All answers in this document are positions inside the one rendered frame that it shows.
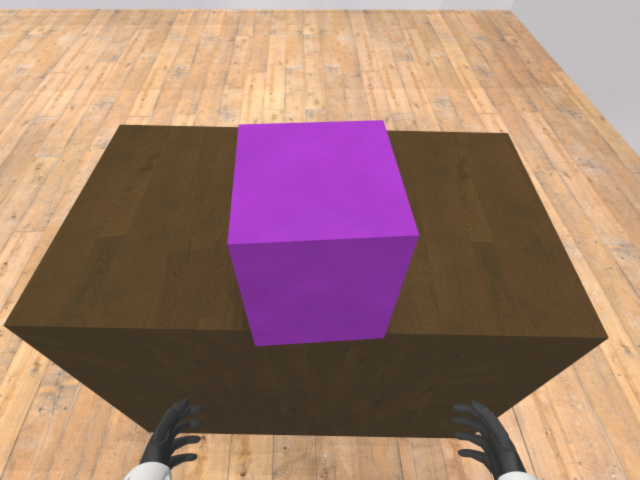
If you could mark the pedestal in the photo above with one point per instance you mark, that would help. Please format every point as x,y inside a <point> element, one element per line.
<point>137,298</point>

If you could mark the left robot hand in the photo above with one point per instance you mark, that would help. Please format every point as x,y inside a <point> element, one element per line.
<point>162,443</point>

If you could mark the carton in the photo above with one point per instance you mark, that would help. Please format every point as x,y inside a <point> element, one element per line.
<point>321,232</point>

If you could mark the right robot hand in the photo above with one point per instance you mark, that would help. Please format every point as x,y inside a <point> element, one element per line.
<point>500,456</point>

